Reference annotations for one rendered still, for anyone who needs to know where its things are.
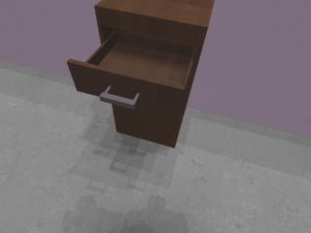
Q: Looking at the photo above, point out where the cabinet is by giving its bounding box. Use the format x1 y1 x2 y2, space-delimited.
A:
94 0 215 149

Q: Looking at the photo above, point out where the drawer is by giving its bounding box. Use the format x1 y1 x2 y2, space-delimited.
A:
67 30 197 117

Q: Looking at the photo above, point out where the handle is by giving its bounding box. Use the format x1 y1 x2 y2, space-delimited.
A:
99 85 140 110

